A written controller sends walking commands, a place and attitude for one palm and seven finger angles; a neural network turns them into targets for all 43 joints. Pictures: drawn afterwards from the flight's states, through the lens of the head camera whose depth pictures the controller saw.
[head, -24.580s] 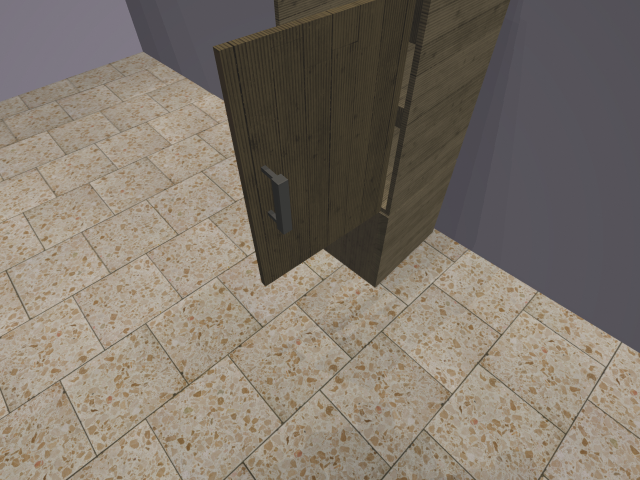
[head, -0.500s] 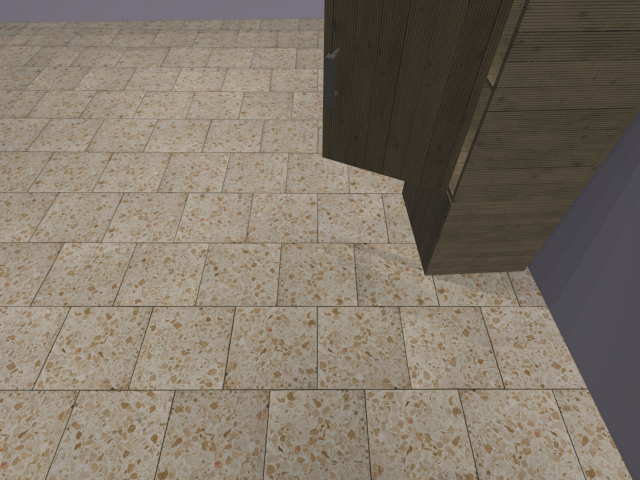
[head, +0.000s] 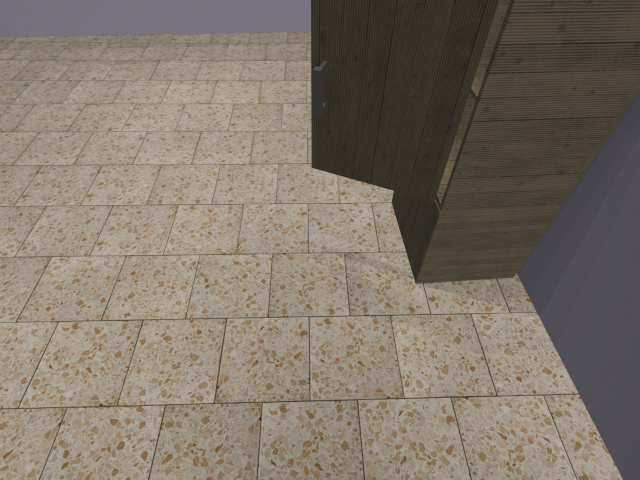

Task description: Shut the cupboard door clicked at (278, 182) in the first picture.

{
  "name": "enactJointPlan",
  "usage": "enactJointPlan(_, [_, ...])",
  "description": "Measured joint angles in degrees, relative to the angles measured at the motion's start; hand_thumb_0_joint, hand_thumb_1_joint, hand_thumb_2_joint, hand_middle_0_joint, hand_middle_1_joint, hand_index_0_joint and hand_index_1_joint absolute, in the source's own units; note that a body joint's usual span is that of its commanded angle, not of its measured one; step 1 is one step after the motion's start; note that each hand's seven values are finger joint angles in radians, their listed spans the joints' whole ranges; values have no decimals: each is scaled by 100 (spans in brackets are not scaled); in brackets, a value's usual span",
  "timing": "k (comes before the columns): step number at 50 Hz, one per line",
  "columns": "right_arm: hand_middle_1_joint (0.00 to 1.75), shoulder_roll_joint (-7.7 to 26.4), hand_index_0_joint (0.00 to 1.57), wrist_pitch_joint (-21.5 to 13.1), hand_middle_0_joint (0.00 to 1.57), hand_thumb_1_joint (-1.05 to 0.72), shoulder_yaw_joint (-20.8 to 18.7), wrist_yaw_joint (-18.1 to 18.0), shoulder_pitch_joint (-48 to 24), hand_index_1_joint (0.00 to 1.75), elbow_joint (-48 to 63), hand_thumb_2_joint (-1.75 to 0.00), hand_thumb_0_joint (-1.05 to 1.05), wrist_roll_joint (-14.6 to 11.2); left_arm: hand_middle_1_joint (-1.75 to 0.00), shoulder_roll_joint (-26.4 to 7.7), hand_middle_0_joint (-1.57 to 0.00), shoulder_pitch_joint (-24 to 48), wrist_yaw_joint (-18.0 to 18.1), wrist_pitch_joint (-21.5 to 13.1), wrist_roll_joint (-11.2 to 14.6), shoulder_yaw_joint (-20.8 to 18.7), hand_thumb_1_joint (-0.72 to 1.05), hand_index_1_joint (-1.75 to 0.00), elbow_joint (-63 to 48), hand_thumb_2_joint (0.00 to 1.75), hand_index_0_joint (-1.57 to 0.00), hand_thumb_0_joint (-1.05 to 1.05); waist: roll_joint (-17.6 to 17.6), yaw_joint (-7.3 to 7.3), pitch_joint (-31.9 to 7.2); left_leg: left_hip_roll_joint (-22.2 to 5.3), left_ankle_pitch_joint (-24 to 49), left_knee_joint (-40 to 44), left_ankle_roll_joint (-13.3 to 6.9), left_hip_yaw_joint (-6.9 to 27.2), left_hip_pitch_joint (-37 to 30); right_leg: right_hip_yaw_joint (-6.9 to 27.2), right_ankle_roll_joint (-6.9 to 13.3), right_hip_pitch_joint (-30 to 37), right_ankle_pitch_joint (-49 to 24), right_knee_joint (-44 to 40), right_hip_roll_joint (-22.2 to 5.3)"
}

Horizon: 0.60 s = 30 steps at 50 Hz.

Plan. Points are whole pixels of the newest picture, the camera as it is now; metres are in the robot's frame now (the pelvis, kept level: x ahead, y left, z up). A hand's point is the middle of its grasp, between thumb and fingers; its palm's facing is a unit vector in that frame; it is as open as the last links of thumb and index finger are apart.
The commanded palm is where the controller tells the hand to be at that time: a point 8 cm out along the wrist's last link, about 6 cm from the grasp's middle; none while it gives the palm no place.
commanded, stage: look to check the result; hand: left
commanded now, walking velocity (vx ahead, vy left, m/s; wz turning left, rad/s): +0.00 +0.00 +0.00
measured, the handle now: (320, 89) +1.06 +0.05 -0.05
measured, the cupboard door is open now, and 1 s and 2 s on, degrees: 62 62 62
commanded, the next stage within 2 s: walk to a spot facing it in 0.54 s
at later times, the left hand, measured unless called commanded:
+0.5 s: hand out of the picture +0.03 +0.18 -0.17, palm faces +0.01 -0.97 -0.22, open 7.4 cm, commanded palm none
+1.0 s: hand out of the picture +0.04 +0.19 -0.19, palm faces +0.19 -0.96 -0.21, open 7.4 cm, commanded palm none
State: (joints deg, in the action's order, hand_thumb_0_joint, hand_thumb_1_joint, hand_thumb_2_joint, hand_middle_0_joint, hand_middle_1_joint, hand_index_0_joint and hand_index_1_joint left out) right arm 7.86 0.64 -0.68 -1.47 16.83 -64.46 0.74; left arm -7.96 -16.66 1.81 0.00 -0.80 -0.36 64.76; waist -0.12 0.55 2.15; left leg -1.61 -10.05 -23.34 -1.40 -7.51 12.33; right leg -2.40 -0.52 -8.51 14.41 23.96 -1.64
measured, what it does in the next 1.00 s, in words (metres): stands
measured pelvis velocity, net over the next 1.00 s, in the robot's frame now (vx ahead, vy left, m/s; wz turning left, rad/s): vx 0.03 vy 0.00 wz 0.17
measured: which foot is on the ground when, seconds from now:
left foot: down 0.00-1.00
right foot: down 0.00-1.00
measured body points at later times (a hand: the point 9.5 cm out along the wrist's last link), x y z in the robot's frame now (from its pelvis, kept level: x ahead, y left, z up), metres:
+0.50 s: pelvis +0.02 -0.01 +0.00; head +0.04 -0.02 +0.45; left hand +0.03 +0.23 -0.15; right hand +0.04 -0.25 -0.16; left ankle +0.03 +0.10 -0.74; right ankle -0.02 -0.12 -0.74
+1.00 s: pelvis +0.03 +0.00 -0.02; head +0.06 +0.01 +0.43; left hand +0.03 +0.24 -0.17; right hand +0.10 -0.25 -0.16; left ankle +0.03 +0.10 -0.73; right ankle -0.02 -0.12 -0.74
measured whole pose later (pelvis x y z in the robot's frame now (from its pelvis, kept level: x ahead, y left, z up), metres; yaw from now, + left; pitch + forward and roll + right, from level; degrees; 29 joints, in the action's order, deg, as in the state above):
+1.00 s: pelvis +0.03 +0.00 -0.02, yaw +10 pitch -2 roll -1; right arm 10.9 3.6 -2.3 0.2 12.9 -58.4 0.9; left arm -11.8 -12.5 1.1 0.8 -1.6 -3.3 57.8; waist 1.5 0.9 5.7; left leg -2.3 -25.2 -42.0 0.7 -5.0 18.9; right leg -11.5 -0.4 -6.7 23.4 32.6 -4.3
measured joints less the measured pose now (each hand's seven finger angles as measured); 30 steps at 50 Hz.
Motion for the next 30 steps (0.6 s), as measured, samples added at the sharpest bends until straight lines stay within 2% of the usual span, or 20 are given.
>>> enactJointPlan(30, [30,411,20,-23,20,-91,-7,22,-567,30,18,-90,0,0,-30,-342,-20,419,-60,-70,0,-21,90,-30,-1,90,-20,1,-28,-27,56,-87,-58,205,150,71,-264,-65,114,326,39,-309,114])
